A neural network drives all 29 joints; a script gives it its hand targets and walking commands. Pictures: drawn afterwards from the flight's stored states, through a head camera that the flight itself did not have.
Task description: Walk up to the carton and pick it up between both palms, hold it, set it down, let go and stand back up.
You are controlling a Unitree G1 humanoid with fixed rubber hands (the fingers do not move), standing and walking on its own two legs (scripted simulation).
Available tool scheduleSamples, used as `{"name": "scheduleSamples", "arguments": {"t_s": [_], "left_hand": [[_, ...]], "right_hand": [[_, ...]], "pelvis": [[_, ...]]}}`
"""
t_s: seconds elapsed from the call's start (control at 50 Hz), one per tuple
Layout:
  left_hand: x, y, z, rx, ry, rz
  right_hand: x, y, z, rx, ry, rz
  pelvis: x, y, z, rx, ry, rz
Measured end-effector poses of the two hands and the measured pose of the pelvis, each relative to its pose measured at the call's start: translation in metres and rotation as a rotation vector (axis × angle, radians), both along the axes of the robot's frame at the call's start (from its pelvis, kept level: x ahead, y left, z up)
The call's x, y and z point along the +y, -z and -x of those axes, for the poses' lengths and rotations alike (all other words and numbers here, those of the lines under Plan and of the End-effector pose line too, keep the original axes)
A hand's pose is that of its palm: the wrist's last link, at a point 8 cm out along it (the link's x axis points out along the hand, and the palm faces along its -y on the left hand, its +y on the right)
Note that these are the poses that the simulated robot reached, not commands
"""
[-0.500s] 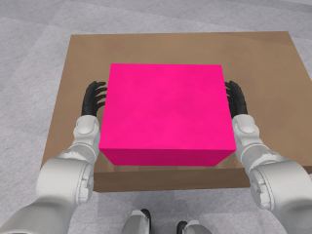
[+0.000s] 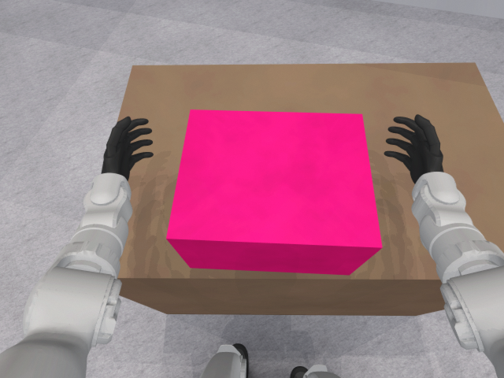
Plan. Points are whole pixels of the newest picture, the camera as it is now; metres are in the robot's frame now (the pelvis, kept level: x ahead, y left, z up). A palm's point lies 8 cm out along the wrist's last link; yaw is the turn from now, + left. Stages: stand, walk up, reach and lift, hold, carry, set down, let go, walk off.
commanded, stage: set down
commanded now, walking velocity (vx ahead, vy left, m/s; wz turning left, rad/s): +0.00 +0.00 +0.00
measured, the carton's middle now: (272, 194) +0.41 +0.02 -0.03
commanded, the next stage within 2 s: none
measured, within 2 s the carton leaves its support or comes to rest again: neither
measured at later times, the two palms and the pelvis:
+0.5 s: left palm (92, 131) +0.42 +0.27 +0.12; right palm (461, 131) +0.44 -0.22 +0.12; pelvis +0.00 -0.01 +0.03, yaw +0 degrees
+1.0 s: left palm (92, 195) +0.35 +0.27 +0.07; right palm (443, 202) +0.36 -0.21 +0.07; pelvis +0.01 -0.01 +0.04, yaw +1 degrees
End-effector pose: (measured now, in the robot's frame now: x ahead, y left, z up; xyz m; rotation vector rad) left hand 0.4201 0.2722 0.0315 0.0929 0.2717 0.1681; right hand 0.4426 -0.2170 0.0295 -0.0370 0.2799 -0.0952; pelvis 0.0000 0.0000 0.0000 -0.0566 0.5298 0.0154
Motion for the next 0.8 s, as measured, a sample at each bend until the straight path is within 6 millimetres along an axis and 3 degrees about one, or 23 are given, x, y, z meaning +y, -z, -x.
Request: {"name": "scheduleSamples", "arguments": {"t_s": [0.18, 0.58, 0.7, 0.8], "left_hand": [[-0.018, -0.025, -0.004, -0.012, 0.007, 0.048], [0.0, -0.103, -0.002, -0.039, -0.012, 0.041], [-0.002, -0.105, 0.005, -0.036, 0.006, 0.042], [-0.002, -0.085, 0.025, -0.015, 0.012, 0.047]], "right_hand": [[0.008, -0.027, 0.005, -0.014, -0.006, -0.016], [-0.001, -0.104, 0.003, -0.019, -0.012, -0.007], [0.001, -0.105, 0.011, -0.009, -0.014, -0.008], [0.003, -0.084, 0.032, 0.012, -0.014, -0.021]], "pelvis": [[-0.003, -0.01, 0.001, -0.072, 0.008, -0.009], [-0.006, -0.031, 0.006, -0.197, -0.004, -0.02], [-0.008, -0.037, 0.004, -0.252, -0.009, -0.025], [-0.009, -0.041, 0.001, -0.307, -0.012, -0.031]]}}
